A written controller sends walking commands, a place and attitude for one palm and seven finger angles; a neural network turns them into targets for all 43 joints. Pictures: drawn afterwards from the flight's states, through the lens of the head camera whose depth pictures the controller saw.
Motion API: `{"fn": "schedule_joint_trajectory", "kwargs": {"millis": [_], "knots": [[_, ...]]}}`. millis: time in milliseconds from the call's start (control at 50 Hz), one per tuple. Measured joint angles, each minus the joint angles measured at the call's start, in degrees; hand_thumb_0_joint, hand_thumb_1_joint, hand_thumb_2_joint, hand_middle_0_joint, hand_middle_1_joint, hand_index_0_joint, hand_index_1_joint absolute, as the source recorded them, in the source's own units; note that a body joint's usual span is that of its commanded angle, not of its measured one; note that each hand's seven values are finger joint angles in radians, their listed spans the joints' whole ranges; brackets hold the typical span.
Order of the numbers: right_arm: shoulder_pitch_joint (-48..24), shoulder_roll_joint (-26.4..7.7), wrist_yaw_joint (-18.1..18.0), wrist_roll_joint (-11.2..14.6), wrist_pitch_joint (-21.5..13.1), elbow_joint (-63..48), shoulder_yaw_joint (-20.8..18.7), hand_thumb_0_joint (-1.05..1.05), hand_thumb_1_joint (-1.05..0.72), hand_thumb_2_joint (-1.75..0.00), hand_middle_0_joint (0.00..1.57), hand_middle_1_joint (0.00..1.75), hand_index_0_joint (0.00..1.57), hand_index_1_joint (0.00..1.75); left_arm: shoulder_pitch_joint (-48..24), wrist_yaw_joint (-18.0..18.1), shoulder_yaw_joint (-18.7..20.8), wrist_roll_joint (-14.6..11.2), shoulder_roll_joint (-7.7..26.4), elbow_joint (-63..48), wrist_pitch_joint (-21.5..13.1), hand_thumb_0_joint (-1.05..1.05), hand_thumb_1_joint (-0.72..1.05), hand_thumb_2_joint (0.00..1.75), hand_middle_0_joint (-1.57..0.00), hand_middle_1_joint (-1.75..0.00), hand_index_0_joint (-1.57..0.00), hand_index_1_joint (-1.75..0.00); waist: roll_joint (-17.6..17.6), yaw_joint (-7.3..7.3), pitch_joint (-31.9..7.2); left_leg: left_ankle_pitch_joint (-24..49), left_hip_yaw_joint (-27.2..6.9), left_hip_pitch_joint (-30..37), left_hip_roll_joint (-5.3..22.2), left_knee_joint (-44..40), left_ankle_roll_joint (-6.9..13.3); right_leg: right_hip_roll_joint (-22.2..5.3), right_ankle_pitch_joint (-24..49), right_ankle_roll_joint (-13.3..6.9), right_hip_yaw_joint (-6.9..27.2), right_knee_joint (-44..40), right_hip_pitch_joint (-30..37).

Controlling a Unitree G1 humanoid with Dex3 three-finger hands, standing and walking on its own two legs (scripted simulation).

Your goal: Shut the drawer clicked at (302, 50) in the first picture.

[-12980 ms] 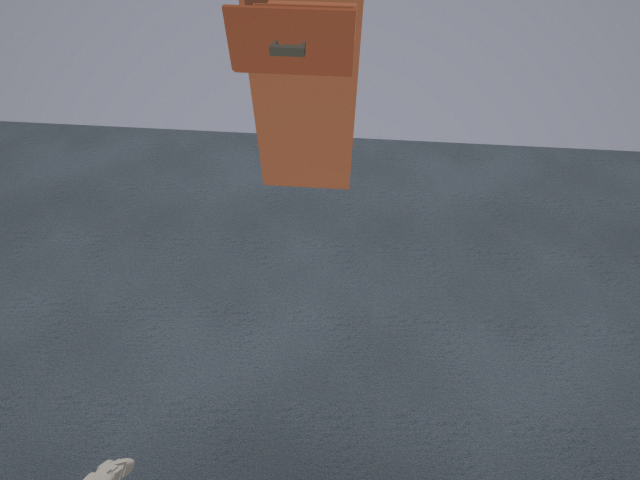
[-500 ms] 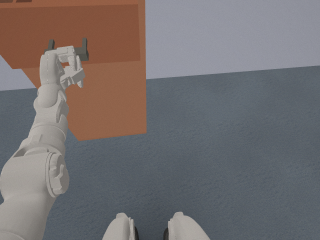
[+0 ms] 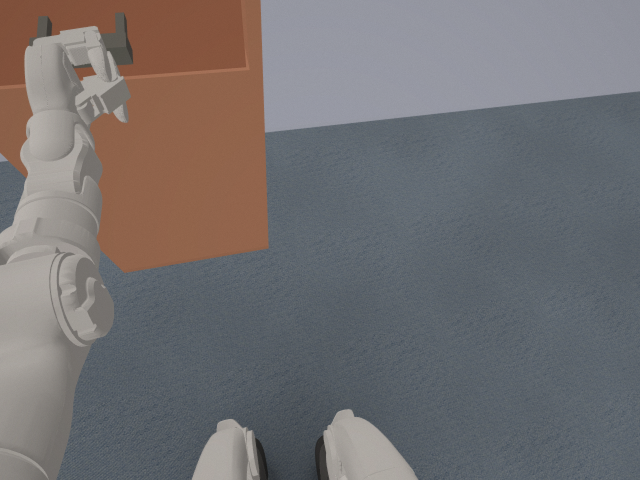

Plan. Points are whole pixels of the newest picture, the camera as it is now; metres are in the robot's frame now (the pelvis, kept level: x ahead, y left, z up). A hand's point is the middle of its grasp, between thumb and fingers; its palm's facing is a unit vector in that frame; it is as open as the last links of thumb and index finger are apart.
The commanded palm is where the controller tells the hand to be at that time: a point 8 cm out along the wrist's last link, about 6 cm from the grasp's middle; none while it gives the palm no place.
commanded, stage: push the drawer shut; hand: left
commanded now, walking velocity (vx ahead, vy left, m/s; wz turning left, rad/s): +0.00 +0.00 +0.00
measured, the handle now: (83, 37) +0.64 +0.20 +0.09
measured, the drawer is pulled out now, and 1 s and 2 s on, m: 0.00 0.00 0.00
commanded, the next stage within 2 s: pull the fist back off the drawer in 0.44 s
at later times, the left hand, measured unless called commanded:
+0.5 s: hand (103, 81) +0.57 +0.17 +0.09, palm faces +0.09 -1.00 -0.04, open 3.0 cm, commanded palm +0.61 +0.19 +0.10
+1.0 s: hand (110, 81) +0.57 +0.16 +0.10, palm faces +0.09 -1.00 -0.03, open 3.1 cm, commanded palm +0.55 +0.18 +0.10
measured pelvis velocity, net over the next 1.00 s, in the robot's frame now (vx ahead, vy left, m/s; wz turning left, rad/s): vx -0.02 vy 0.01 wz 0.00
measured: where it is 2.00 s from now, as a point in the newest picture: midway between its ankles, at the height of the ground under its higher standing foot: outside the picture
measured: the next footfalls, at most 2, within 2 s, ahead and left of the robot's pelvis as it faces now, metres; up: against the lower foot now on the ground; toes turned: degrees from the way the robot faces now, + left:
none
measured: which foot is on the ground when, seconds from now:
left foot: down 0.00-1.00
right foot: down 0.00-1.00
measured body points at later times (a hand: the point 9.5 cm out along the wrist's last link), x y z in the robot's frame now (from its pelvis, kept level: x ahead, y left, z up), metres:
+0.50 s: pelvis -0.02 +0.00 -0.01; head +0.15 +0.04 +0.40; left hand +0.56 +0.22 +0.10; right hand -0.07 -0.25 -0.11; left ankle +0.03 +0.09 -0.66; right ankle +0.00 -0.11 -0.66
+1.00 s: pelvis -0.02 +0.01 -0.01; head +0.14 +0.03 +0.41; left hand +0.56 +0.21 +0.10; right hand -0.08 -0.24 -0.10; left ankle +0.03 +0.09 -0.66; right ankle +0.00 -0.11 -0.66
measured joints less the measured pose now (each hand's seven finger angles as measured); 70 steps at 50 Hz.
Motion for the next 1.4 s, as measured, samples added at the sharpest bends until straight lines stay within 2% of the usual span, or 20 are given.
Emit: {"fn": "schedule_joint_trajectory", "kwargs": {"millis": [120, 280, 560, 780, 1000, 1220, 1400], "knots": [[0.31, 0.01, 0.0, -0.15, 0.56, 0.04, 0.37, 0.0, -0.9, -0.9, 0.2, 0.3, 0.2, 0.3, -1.92, -1.33, -0.21, 0.74, 1.13, 2.08, -0.17, -0.05, 0.69, 0.92, -1.4, -1.6, -1.39, -1.6, -0.06, -0.04, 0.04, -0.1, -0.79, -1.22, -0.11, 0.73, 0.0, -0.03, -0.14, -0.02, -0.78, 0.23, -0.71], [-0.54, -0.21, -0.36, -0.31, -0.08, 0.16, 0.74, 0.0, -0.9, -0.9, 0.2, 0.3, 0.2, 0.3, -5.71, -1.39, -1.79, 1.07, 3.69, 3.68, 1.18, -0.06, 0.6, 0.91, -1.4, -1.6, -1.39, -1.6, -0.12, -1.14, 0.48, 0.35, -2.12, -4.22, -0.14, 2.36, -0.1, 0.02, 0.27, -0.17, -2.13, 1.11, -2.94], [-0.14, -0.78, -1.4, -0.19, -2.99, 1.71, 1.99, 0.0, -0.9, -0.9, 0.2, 0.3, 0.2, 0.3, -9.82, -1.04, -4.32, 0.3, 6.24, 4.77, 3.87, -0.01, 0.58, 0.91, -1.4, -1.6, -1.39, -1.6, 0.4, -2.45, 0.84, 1.55, -2.4, -7.61, -0.27, 3.46, 0.29, -0.17, 1.42, 0.15, -2.5, 2.11, -6.14], [1.23, -0.69, -0.97, -0.67, -3.85, 1.18, 2.26, 0.0, -0.9, -0.9, 0.2, 0.3, 0.2, 0.3, -10.57, -0.75, -2.89, 1.63, 6.9, 5.72, 4.42, 0.02, 0.6, 0.92, -1.4, -1.6, -1.39, -1.6, 0.55, -3.06, 1.0, 1.73, -2.02, -7.73, -0.12, 3.67, 0.56, -0.07, 1.78, 0.33, -2.12, 2.3, -6.38], [1.96, -0.29, 0.41, -0.86, -2.37, 0.21, 1.51, 0.0, -0.9, -0.9, 0.2, 0.3, 0.2, 0.3, -7.14, 0.04, -1.78, 1.17, 4.03, 2.56, 3.44, 0.01, 0.68, 0.91, -1.4, -1.6, -1.39, -1.6, 0.34, -2.03, 0.75, 1.37, -1.51, -5.95, -0.04, 2.83, 0.47, 0.02, 1.51, 0.28, -1.53, 1.68, -4.92], [0.93, -0.18, 0.73, 0.03, -0.05, -1.51, 0.43, 0.0, -0.9, -0.9, 0.2, 0.3, 0.2, 0.3, 1.89, -0.02, -0.12, -1.01, -0.08, -3.35, 2.28, -0.02, 0.79, 0.89, -1.4, -1.6, -1.39, -1.6, 0.14, 0.13, 0.21, 0.22, 0.08, 0.06, 0.46, -0.36, 0.19, 0.58, 0.83, 0.16, 0.31, -1.08, 0.19], [-0.48, 0.11, 0.64, 0.69, 1.53, -2.27, -0.6, 0.0, -0.9, -0.9, 0.2, 0.3, 0.2, 0.3, 7.48, -1.73, 0.92, -2.18, -2.47, -7.61, 0.9, -0.02, 0.78, 0.87, -1.4, -1.6, -1.39, -1.6, -0.44, 1.93, -0.17, -0.93, 0.66, 4.2, 0.49, -2.3, -0.3, 0.72, -0.3, -0.17, 1.06, -2.62, 3.89]]}}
